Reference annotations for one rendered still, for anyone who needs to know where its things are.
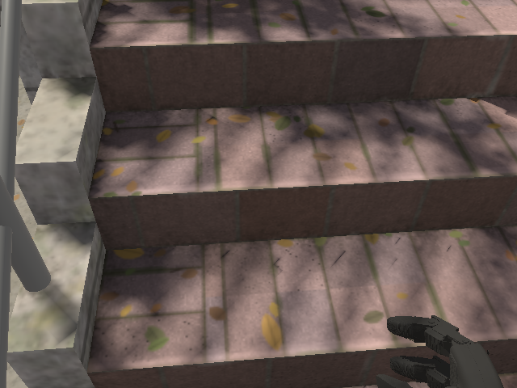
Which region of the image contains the robot right hand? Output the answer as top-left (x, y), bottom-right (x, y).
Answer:
top-left (376, 315), bottom-right (504, 388)

